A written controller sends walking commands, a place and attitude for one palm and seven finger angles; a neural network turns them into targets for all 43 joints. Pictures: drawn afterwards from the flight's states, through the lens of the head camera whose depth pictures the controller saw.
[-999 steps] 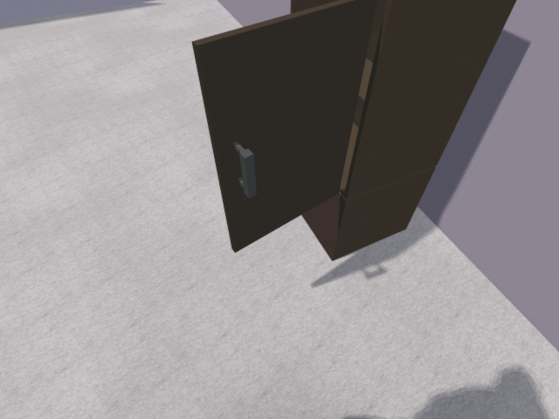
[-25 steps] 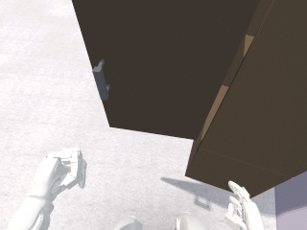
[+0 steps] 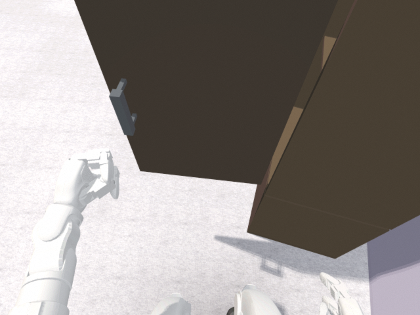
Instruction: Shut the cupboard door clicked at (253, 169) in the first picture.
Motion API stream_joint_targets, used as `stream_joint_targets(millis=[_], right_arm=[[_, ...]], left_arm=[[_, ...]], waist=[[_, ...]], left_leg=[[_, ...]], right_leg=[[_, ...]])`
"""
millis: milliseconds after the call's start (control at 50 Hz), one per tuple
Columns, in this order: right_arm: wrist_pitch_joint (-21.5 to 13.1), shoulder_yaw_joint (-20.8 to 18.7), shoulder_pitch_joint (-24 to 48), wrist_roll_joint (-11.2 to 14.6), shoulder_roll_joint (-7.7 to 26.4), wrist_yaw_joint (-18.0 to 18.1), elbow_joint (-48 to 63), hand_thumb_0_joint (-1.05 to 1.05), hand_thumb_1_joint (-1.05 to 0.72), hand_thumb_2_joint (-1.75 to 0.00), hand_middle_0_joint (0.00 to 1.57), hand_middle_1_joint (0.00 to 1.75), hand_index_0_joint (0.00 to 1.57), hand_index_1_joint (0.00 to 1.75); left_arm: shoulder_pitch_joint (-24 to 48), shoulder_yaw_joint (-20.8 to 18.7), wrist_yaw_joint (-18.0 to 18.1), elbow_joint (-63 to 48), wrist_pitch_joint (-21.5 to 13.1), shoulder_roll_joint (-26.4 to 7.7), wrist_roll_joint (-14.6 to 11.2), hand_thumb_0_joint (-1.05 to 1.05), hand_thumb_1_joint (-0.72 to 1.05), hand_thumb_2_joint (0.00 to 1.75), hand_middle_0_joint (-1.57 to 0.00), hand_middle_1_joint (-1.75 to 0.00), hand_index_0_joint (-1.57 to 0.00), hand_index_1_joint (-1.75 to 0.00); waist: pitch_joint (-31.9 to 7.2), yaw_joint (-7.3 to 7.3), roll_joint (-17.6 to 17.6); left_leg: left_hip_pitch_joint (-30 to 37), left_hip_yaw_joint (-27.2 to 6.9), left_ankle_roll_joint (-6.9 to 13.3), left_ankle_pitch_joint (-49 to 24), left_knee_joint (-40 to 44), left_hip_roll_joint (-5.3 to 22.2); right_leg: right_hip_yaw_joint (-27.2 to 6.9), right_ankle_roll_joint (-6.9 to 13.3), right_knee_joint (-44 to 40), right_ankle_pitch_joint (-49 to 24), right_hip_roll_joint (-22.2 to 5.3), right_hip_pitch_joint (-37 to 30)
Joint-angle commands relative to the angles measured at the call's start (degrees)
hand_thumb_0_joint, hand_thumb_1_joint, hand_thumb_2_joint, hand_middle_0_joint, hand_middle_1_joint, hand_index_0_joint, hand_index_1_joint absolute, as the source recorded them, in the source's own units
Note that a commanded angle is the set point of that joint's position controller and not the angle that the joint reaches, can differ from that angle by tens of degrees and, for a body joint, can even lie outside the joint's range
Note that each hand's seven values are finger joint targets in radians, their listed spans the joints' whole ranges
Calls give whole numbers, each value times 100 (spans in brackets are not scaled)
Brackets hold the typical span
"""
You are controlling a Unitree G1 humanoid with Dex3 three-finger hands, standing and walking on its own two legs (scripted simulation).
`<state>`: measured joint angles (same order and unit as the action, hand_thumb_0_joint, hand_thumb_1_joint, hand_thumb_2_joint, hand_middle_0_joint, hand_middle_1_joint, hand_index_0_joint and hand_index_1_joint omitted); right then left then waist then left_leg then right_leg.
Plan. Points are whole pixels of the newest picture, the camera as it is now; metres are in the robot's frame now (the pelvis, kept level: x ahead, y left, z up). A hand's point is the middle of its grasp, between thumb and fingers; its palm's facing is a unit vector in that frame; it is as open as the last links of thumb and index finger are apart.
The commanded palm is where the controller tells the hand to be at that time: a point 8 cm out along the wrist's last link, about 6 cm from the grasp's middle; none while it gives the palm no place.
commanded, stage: bring the fist close to the handle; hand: left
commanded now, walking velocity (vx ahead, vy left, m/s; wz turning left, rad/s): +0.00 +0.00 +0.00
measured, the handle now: (126, 107) +0.53 +0.20 +0.05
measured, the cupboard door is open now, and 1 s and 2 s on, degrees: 100 100 84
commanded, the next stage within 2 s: push the door shut along its arc in 0.78 s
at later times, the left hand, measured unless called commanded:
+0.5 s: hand (127, 137) +0.44 +0.18 +0.06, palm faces -0.10 -1.00 +0.00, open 3.1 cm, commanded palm +0.41 +0.24 +0.06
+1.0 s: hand (132, 143) +0.43 +0.17 +0.06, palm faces -0.13 -0.99 -0.02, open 3.1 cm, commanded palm +0.42 +0.23 +0.06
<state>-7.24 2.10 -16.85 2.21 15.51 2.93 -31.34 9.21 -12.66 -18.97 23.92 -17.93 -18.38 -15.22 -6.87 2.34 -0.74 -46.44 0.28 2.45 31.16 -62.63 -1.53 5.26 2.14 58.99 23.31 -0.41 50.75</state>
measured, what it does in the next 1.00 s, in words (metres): stands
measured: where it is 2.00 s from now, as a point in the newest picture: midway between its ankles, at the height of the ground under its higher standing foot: outside the picture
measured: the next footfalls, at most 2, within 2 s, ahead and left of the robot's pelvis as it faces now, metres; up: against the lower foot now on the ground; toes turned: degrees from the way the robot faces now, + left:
none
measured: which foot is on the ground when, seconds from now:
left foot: down 0.00-1.00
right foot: down 0.00-1.00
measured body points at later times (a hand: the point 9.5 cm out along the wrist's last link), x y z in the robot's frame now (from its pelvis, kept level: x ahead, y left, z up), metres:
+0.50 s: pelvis +0.00 +0.01 +0.00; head +0.11 +0.02 +0.43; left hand +0.44 +0.24 +0.06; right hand +0.07 -0.25 -0.11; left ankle -0.01 +0.09 -0.66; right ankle +0.05 -0.10 -0.66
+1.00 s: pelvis +0.00 +0.01 +0.00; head +0.09 +0.02 +0.44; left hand +0.43 +0.22 +0.06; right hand +0.09 -0.25 -0.11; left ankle -0.01 +0.09 -0.66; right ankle +0.05 -0.10 -0.66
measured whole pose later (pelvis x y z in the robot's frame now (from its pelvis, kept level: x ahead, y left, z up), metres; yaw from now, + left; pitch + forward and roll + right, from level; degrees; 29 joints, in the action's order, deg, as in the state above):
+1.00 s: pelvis +0.00 +0.01 +0.00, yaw -1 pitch +17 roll -1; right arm -1.0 1.8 -16.9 1.6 15.1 1.3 -33.9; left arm 34.5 -13.4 -17.7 52.6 -23.4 -19.8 -10.3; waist -6.5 4.8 -0.5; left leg -48.8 1.2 3.2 30.0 -61.6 -1.7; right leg 4.3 1.4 57.6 21.7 -0.4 53.1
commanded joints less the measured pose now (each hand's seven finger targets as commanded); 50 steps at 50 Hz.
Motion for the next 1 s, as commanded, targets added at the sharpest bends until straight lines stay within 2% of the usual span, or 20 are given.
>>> stream_joint_targets(millis=[0, 40, 120, 140, 220, 300, 360, 420, 440, 460, 500, 540, 600, 680, 740, 800, 860, 920, 960, 980], right_arm=[[-202, -368, -32, 18, 849, 137, 697, 0, -90, -90, 20, 30, 20, 30], [-197, -363, -33, 6, 787, 137, 635, 0, -90, -90, 20, 30, 20, 30], [-131, -344, -136, -13, 802, 133, 459, 0, -90, -90, 20, 30, 20, 30], [-111, -353, -164, -17, 787, 116, 423, 0, -90, -90, 20, 30, 20, 30], [20, -385, -357, -23, 863, 57, 357, 0, -90, -90, 20, 30, 20, 30], [121, -377, -461, -19, 876, 28, 325, 0, -90, -90, 20, 30, 20, 30], [186, -394, -586, -40, 898, 36, 225, 0, -90, -90, 20, 30, 20, 30], [219, -412, -630, -71, 897, -17, 269, 0, -90, -90, 20, 30, 20, 30], [232, -429, -660, -87, 868, -56, 288, 0, -90, -90, 20, 30, 20, 30], [259, -459, -704, -86, 891, -76, 270, 0, -90, -90, 20, 30, 20, 30], [310, -468, -760, -80, 912, -118, 349, 0, -90, -90, 20, 30, 20, 30], [382, -486, -724, -57, 871, -151, 348, 0, -90, -90, 20, 30, 20, 30], [446, -480, -692, -38, 901, -130, 418, 0, -90, -90, 20, 30, 20, 30], [451, -463, -625, -70, 863, -91, 338, 0, -90, -90, 20, 30, 20, 30], [410, -464, -601, -100, 839, -85, 291, 0, -90, -90, 20, 30, 20, 30], [400, -476, -637, -105, 865, -88, 204, 0, -90, -90, 20, 30, 20, 30], [460, -463, -578, -72, 880, -111, 194, 0, -90, -90, 20, 30, 20, 30], [504, -407, -541, -40, 913, -57, 194, 0, -90, -90, 20, 30, 20, 30], [499, -379, -533, -50, 904, -36, 185, 0, -90, -90, 20, 30, 20, 30], [491, -381, -546, -64, 928, -24, 170, 0, -90, -90, 20, 30, 20, 30]], left_arm=[[2003, -444, -159, -857, -350, -1125, -165, 0, 90, 90, -130, -150, -130, -150], [2493, -431, -108, -899, -460, -1084, -173, 0, 90, 90, -130, -150, -130, -150], [3094, -583, 65, -226, -619, -1281, -38, 0, 90, 90, -130, -150, -130, -150], [3170, -453, 87, 11, -608, -1140, 23, 0, 90, 90, -130, -150, -130, -150], [3293, -629, 48, 759, -502, -1381, 166, 0, 90, 90, -130, -150, -130, -150], [4106, -471, -43, 1091, -477, -1294, 168, 0, 90, 90, -130, -150, -130, -150], [4563, -753, -9, 1375, -602, -1591, 176, 0, 90, 90, -130, -150, -130, -150], [4417, -811, -7, 1126, -822, -1655, 215, 0, 90, 90, -130, -150, -130, -150], [4154, -695, -15, 1146, -841, -1421, 198, 0, 90, 90, -130, -150, -130, -150], [3997, -755, -7, 1108, -870, -1494, 198, 0, 90, 90, -130, -150, -130, -150], [3506, -777, -29, 1153, -841, -1467, 172, 0, 90, 90, -130, -150, -130, -150], [3397, -567, -18, 1141, -750, -1182, 175, 0, 90, 90, -130, -150, -130, -150], [3589, -609, 85, 1080, -698, -1228, 154, 0, 90, 90, -130, -150, -130, -150], [4188, -622, 271, 860, -943, -1315, 246, 0, 90, 90, -130, -150, -130, -150], [4311, -503, 329, 626, -1196, -1244, 311, 0, 90, 90, -130, -150, -130, -150], [4257, -299, 276, 884, -1204, -1052, 332, 0, 90, 90, -130, -150, -130, -150], [4021, -248, 208, 1466, -970, -956, 335, 0, 90, 90, -130, -150, -130, -150], [4670, -298, 139, 1854, -824, -1216, 406, 0, 90, 90, -130, -150, -130, -150], [5287, -283, 118, 1885, -870, -1293, 428, 0, 90, 90, -130, -150, -130, -150], [5369, -484, 114, 1918, -937, -1531, 438, 0, 90, 90, -130, -150, -130, -150]], waist=[[-1840, 61, -147], [-2055, 69, -328], [-1994, 108, -203], [-1943, 145, -261], [-2145, 135, -180], [-2117, 273, -388], [-2347, 309, -46], [-2793, 146, -558], [-2888, 114, -559], [-2927, 104, -460], [-2873, 31, -424], [-2531, 106, -257], [-2078, 176, -37], [-2077, 232, -172], [-2429, 222, -556], [-2381, 285, -659], [-1960, 278, -308], [-1601, 439, -98], [-1705, 512, -153], [-1878, 441, -194]], left_leg=[[160, -256, -132, -1622, 1042, 87], [358, -267, -152, -1817, 1043, 96], [235, -303, -167, -1792, 1024, 113], [227, -286, -168, -1751, 1026, 109], [191, -276, -166, -1897, 1001, 119], [260, -293, -173, -1974, 978, 121], [185, -307, -147, -2014, 912, 145], [631, -338, -229, -2583, 927, 160], [774, -339, -249, -2846, 919, 163], [846, -354, -279, -3016, 919, 208], [860, -372, -306, -3374, 955, 217], [726, -297, -260, -3093, 1041, 227], [447, -279, -208, -2512, 1164, 196], [471, -288, -194, -1952, 1212, 171], [999, -392, -292, -2335, 1166, 203], [1186, -470, -363, -2665, 1107, 241], [776, -424, -302, -2088, 1199, 215], [309, -378, -186, -1479, 1213, 168], [245, -376, -140, -1323, 1143, 137], [287, -405, -155, -1348, 1119, 133]], right_leg=[[-547, -24, -713, -1093, -9, -1904], [-523, -29, -653, -1282, -19, -1879], [-502, -29, -576, -1231, -4, -1750], [-496, -36, -590, -1198, -9, -1668], [-492, -29, -564, -1369, 0, -1714], [-476, -12, -574, -1414, 19, -1517], [-514, -36, -551, -1527, 35, -1618], [-473, 1, -439, -1758, 43, -1596], [-463, -9, -456, -1874, 48, -1612], [-442, -19, -456, -1935, 57, -1611], [-393, -2, -455, -2040, 87, -1675], [-405, -50, -585, -1952, 78, -1653], [-379, -32, -687, -1661, 90, -1644], [-433, -24, -719, -1332, 69, -1579], [-391, 2, -623, -1392, 82, -1393], [-336, 4, -588, -1406, 97, -1141], [-342, -10, -701, -1179, 86, -1191], [-394, -19, -752, -961, 53, -1167], [-453, -20, -735, -879, 45, -1139], [-460, 0, -691, -876, 45, -1177]])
